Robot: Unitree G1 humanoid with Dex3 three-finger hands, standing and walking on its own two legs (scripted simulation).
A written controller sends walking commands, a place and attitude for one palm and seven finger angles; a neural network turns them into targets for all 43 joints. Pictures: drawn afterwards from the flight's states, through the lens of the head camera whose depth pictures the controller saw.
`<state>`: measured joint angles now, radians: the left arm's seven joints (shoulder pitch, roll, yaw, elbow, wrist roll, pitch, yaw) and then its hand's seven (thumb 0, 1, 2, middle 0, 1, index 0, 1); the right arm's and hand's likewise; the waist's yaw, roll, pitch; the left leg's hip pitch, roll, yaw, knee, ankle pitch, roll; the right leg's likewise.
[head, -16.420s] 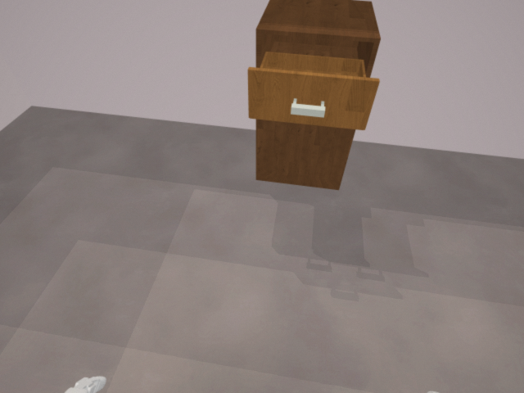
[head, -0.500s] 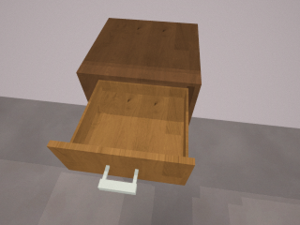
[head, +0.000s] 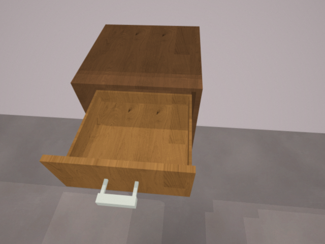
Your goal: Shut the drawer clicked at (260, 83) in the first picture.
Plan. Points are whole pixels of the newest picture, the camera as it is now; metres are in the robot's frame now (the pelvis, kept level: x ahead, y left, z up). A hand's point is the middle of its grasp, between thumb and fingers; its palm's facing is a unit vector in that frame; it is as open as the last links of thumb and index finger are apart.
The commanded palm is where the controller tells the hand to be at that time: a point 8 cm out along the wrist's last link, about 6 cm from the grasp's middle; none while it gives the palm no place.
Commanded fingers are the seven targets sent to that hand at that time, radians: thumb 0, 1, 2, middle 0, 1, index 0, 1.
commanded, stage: come to a stop and stand still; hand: left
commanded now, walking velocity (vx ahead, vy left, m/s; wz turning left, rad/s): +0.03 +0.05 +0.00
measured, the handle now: (118, 192) +0.26 +0.15 -0.08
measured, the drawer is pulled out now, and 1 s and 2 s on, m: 0.30 0.30 0.30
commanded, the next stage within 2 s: look again from close up in 1.22 s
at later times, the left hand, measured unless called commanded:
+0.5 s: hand out of the picture +0.01 +0.19 -0.18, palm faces +0.03 -0.98 -0.21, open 7.3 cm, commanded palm none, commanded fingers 0.00 0.90 0.90 -0.20 -0.30 -0.20 -0.30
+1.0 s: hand out of the picture +0.03 +0.22 -0.18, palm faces +0.01 -0.98 -0.20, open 7.3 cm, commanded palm none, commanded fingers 0.00 0.90 0.90 -0.20 -0.30 -0.20 -0.30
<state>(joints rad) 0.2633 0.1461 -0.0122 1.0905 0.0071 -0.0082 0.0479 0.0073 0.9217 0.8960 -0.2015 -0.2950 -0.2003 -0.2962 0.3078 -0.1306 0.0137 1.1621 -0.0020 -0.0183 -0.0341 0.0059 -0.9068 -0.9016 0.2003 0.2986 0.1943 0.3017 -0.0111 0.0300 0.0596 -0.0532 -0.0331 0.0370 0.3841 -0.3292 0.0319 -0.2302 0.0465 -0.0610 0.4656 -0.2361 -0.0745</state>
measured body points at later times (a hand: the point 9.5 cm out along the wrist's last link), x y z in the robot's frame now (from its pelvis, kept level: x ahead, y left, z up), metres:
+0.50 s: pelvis -0.01 +0.01 -0.01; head -0.02 +0.01 +0.44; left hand +0.01 +0.24 -0.16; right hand +0.00 -0.21 -0.17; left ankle -0.05 +0.12 -0.74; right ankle +0.01 -0.07 -0.74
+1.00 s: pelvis +0.01 +0.05 +0.00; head +0.03 +0.05 +0.45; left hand +0.03 +0.27 -0.16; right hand +0.00 -0.17 -0.16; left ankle -0.05 +0.12 -0.74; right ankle +0.01 -0.07 -0.74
